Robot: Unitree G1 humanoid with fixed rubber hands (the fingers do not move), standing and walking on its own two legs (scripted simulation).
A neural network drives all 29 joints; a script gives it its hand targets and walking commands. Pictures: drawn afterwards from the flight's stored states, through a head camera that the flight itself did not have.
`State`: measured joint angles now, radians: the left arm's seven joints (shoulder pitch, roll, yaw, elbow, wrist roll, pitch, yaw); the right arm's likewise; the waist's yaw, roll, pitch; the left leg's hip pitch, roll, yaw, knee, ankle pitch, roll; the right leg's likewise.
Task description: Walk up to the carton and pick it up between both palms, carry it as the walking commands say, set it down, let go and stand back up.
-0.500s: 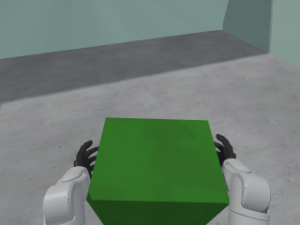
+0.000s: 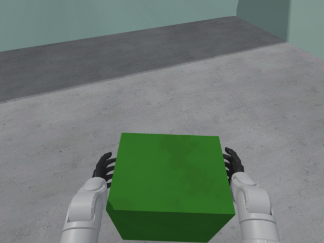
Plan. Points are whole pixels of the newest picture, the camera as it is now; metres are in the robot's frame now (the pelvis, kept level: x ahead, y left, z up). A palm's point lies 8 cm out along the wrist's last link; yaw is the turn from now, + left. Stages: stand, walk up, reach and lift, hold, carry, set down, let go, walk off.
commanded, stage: set down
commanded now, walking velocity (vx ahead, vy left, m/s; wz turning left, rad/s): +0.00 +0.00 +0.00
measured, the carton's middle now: (167, 191) +0.27 -0.01 -0.04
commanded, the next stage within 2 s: none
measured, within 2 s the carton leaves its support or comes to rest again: neither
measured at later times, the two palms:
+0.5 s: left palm (108, 177) +0.30 +0.15 -0.01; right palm (232, 170) +0.31 -0.19 -0.01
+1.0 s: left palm (117, 190) +0.32 +0.15 -0.13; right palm (221, 190) +0.31 -0.19 -0.14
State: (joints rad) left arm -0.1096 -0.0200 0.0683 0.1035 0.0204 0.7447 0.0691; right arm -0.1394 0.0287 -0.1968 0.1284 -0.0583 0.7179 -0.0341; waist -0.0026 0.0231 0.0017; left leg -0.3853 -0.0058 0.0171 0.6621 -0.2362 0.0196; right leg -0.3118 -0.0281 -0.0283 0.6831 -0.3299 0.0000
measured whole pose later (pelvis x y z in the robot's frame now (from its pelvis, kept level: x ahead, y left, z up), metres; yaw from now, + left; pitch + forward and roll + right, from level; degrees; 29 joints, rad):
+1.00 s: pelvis +0.01 -0.01 -0.03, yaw -1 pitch +26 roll +1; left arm -0.25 -0.04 0.20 0.46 0.13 0.11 0.00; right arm -0.30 0.05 -0.30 0.51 -0.15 0.06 0.02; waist 0.00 0.02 -0.01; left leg -1.01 -0.01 0.02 0.82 -0.26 0.02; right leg -0.96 -0.01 0.03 0.88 -0.37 0.01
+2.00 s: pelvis -0.05 +0.00 -0.17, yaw -1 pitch +35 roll +0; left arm -0.70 0.16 0.00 0.64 -0.06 0.04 0.17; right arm -0.67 -0.15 -0.14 0.66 0.12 -0.01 -0.14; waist 0.00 0.00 0.14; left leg -1.64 -0.01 0.01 1.41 -0.38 0.02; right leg -1.58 0.00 0.03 1.48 -0.50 0.02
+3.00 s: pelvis -0.10 +0.00 -0.31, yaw -2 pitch +28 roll -1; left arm -1.36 0.28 0.10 0.99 -0.18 0.18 0.13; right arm -1.29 -0.29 -0.24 0.96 0.22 0.13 -0.13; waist 0.00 0.00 0.49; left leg -2.00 -0.02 0.00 1.90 -0.39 0.02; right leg -1.91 0.01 0.02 1.98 -0.55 0.03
